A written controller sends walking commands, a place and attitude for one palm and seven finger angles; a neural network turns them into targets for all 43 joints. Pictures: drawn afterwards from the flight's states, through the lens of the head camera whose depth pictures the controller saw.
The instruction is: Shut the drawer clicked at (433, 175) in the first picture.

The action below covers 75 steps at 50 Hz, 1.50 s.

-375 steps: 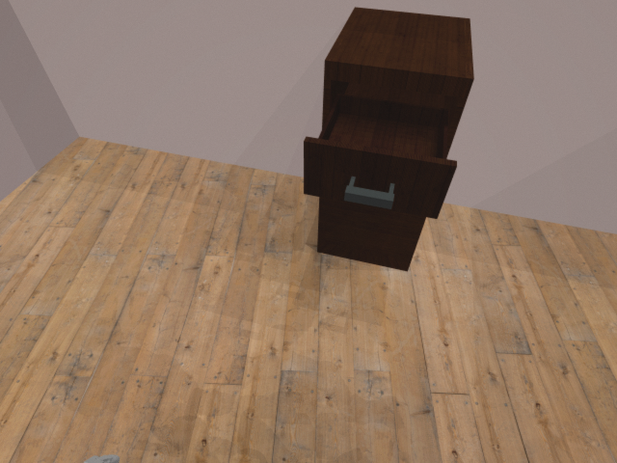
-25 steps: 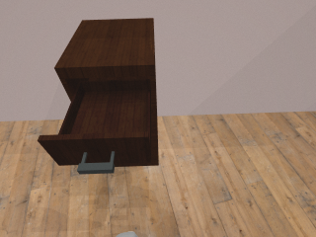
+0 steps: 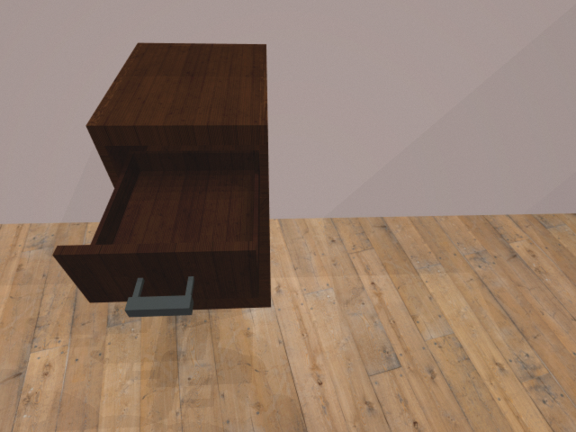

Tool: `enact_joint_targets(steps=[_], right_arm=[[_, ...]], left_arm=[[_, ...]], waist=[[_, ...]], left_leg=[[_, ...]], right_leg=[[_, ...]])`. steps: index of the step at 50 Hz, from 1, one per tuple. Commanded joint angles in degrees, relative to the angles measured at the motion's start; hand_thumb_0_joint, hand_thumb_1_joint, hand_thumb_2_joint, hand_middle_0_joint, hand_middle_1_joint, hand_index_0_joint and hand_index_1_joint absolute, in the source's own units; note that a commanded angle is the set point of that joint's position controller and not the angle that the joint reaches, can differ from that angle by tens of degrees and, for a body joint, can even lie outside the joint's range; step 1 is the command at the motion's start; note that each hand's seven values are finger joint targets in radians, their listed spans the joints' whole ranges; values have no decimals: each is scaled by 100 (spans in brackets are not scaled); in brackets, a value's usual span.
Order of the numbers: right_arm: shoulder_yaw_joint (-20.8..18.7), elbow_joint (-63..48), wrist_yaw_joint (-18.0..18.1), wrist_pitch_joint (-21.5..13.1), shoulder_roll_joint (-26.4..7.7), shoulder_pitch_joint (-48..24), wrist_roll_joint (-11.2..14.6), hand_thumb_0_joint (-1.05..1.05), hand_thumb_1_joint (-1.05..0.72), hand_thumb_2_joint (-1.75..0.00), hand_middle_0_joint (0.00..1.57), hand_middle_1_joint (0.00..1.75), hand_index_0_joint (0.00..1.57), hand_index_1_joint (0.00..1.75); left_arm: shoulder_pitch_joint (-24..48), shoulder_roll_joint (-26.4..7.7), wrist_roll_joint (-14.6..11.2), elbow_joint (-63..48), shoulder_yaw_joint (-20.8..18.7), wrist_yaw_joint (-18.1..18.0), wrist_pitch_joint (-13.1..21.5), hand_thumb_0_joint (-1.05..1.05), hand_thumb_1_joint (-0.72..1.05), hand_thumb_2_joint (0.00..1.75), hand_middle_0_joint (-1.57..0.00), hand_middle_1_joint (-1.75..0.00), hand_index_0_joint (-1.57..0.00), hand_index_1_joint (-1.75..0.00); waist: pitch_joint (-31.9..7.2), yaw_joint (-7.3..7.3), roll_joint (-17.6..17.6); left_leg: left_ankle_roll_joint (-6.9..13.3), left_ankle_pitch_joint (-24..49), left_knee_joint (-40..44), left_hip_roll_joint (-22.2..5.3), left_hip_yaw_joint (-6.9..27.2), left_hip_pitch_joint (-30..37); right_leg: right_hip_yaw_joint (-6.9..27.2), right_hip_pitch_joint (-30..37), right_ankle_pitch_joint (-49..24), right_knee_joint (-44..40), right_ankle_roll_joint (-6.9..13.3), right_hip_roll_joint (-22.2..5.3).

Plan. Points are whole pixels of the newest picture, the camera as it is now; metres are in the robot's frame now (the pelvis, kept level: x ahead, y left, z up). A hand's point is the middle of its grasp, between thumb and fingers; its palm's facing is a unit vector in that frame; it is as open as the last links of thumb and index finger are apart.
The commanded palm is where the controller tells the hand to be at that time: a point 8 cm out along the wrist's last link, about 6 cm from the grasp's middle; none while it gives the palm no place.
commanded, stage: look again from close up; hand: left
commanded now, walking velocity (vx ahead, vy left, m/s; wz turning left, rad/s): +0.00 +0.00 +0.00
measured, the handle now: (162, 294) +0.36 +0.24 -0.08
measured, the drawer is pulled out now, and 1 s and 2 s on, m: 0.30 0.29 0.29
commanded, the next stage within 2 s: raise the hand and make a fist in 0.54 s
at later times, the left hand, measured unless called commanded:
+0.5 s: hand out of the picture +0.03 +0.18 -0.17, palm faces +0.02 -0.99 -0.15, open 7.3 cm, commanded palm none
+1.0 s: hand (174, 393) +0.19 +0.16 -0.04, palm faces +0.06 -1.00 -0.01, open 6.3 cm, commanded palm +0.15 +0.23 -0.04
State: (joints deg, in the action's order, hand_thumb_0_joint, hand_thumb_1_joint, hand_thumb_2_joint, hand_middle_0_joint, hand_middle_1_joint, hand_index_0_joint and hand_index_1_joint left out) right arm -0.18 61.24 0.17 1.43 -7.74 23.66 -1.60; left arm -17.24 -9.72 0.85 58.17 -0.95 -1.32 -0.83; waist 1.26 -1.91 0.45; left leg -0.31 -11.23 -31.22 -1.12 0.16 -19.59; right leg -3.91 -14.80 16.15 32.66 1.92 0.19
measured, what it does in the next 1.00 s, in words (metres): lowers itself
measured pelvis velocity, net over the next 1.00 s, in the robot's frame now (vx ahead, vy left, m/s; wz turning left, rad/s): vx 0.03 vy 0.01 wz -0.02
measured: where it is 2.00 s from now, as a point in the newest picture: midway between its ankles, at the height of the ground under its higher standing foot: outside the picture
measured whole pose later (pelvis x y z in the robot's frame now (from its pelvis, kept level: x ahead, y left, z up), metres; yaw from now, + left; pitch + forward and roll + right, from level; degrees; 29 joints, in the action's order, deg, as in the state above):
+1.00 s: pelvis +0.03 +0.01 -0.08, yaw -1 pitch +13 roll +0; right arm -5.3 31.7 -0.8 -14.8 -13.3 7.0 -0.7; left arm -35.3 -6.6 -10.7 0.4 -3.4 11.7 34.3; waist -9.6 1.6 1.3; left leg -0.3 -25.8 -63.3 -1.6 -0.8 -50.3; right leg -3.0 -45.1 32.4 64.7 1.4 -0.6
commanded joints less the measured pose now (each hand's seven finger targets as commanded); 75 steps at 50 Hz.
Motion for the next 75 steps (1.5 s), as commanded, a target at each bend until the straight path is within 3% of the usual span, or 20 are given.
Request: enact_joint_targets(steps=[1,15,31,32,33,34,35,36,37,39,41,44,45,47,51,53,55,58,64,75], right_arm=[[-87,-215,70,-169,-549,8,30,0,-90,-90,20,30,20,30],[-34,75,117,-326,-565,-398,118,0,-90,-90,20,30,20,30],[22,162,139,-347,-732,-664,119,0,-90,-90,20,30,20,30],[-10,-221,114,-390,-845,-1023,148,0,-90,-90,20,30,20,30],[-213,-2211,291,-1167,-1771,-792,381,0,-90,-90,20,30,20,30],[-35,-1930,487,-1727,-1173,-1278,317,0,-90,-90,20,30,20,30],[-154,-1905,416,-1907,-1025,-1256,419,0,-90,-90,20,30,20,30],[-161,-1841,369,-1913,-1060,-1105,397,0,-90,-90,20,30,20,30],[-280,-2179,331,-1972,-1195,-1301,300,0,-90,-90,20,30,20,30],[-432,-2527,226,-1936,-1245,-1461,150,0,-90,-90,20,30,20,30],[-517,-2880,33,-1889,-1163,-1692,151,0,-90,-90,20,30,20,30],[-632,-3323,-119,-1901,-1164,-1988,124,0,-90,-90,20,30,20,30],[-655,-3350,-156,-1919,-1138,-1975,112,0,-90,-90,20,30,20,30],[-672,-3751,-117,-1906,-1097,-2040,81,0,-90,-90,20,30,20,30],[-596,-4107,103,-1706,-1078,-1863,173,0,-90,-90,20,30,20,30],[-496,-4207,233,-1660,-1047,-1774,235,0,-90,-90,20,30,20,30],[-442,-4175,363,-1611,-1084,-1580,250,0,-90,-90,20,30,20,30],[-358,-4050,450,-1562,-1048,-1470,304,0,-90,-90,20,30,20,30],[-302,-3968,491,-1448,-926,-1717,358,0,-90,-90,20,30,20,30],[-436,-3807,420,-1719,-978,-1648,333,0,-90,-90,20,30,20,30]], left_arm=[[-243,-475,-23,-168,-66,-38,170,0,90,90,-20,-30,-20,-30],[-615,-272,4,327,47,-80,285,0,90,90,-20,-30,-20,-30],[-518,-417,1,408,51,-97,248,0,90,90,-20,-30,-20,-30],[-736,-504,98,511,67,-326,372,0,90,90,-20,-30,-20,-30],[3354,-1576,-1084,-8719,-397,-331,1502,0,90,90,-22,-32,-22,-32],[729,-1162,-610,-7245,-441,-634,1201,0,90,90,-24,-34,-24,-34],[-964,-31,-765,-6299,245,-813,435,0,90,90,-26,-37,-26,-37],[-863,605,-836,-6192,620,-678,388,0,90,90,-28,-39,-28,-39],[-529,286,-848,-6295,332,-617,647,0,90,90,-30,-41,-30,-41],[-2143,472,-885,-5463,59,-231,1276,0,90,90,-34,-45,-34,-45],[-3092,767,-1014,-5291,121,410,2119,0,90,90,-38,-50,-38,-50],[-2765,354,-1285,-5784,-282,1283,3536,0,90,90,-44,-56,-44,-56],[-2416,-8,-1274,-6070,-558,1442,3967,0,90,90,-46,-58,-46,-58],[-2293,-238,-1314,-6839,-782,1420,4233,0,90,90,-50,-62,-50,-62],[-1551,-365,-1438,-7980,-777,1127,3863,0,90,90,-58,-71,-58,-71],[-1184,-376,-1424,-8312,-522,1112,3762,0,90,90,-62,-75,-62,-75],[-910,-639,-1401,-8557,-543,1183,3571,0,90,90,-66,-80,-66,-80],[-980,-691,-1495,-8114,-635,1428,3098,0,90,90,-72,-86,-72,-86],[-1677,-818,-1781,-7362,-1321,1528,2202,0,90,90,-84,-99,-84,-99],[-2154,-586,-1780,-7538,-1051,1431,3073,0,90,90,-106,-123,-106,-123]], waist=[[473,124,-101],[203,172,-48],[178,233,-64],[274,334,-71],[-2614,-396,-1282],[-2593,300,-1794],[-1586,17,-1277],[-646,-72,-645],[25,-126,-200],[-186,167,976],[-694,449,1259],[-1176,533,720],[-1270,550,155],[-2029,607,-394],[-2128,301,-482],[-1738,98,-415],[-1851,4,-432],[-1843,-16,-235],[-1870,319,210],[-1584,231,169]], left_leg=[[180,-1120,823,-240,468,-68],[247,188,1066,-418,486,648],[289,1061,1031,-414,403,936],[128,2037,-95,-479,271,755],[151,1992,578,50,138,2630],[141,2609,712,-269,118,2956],[-54,2153,878,-209,294,1986],[15,1443,713,-139,280,1237],[54,589,399,-64,415,475],[67,278,-263,-8,337,-358],[-13,592,-981,19,154,-865],[-30,124,-2033,95,2,-1938],[-37,-3,-2351,104,-5,-2148],[35,-167,-2619,91,-48,-2140],[170,-989,-2930,105,48,-2535],[240,-1604,-3083,98,87,-2837],[290,-1434,-3178,39,112,-2781],[296,-1155,-3226,42,134,-2842],[225,-838,-2961,90,202,-2934],[237,-787,-2711,93,177,-2640]], right_leg=[[867,-545,1517,-1296,131,-579],[591,84,-329,-1217,-32,-537],[481,509,-889,-1224,-115,-628],[837,247,-2549,-1251,-125,-788],[102,458,-2236,-535,-32,-225],[38,121,-873,-57,68,-33],[-202,-520,47,184,-41,21],[-218,-787,98,109,-68,-18],[-315,-1065,59,-109,-80,-35],[-497,-1449,12,150,-80,79],[-523,-1793,-263,930,-45,137],[-278,-2605,-231,2004,-6,79],[-126,-2906,-159,2297,20,49],[5,-3107,210,2627,69,74],[367,-3363,966,2424,3,74],[663,-3584,1989,2008,-27,23],[707,-3511,1845,1961,-26,70],[816,-3147,1435,1773,-96,26],[965,-2257,707,1550,-318,-185],[670,-2629,842,1601,-267,-137]])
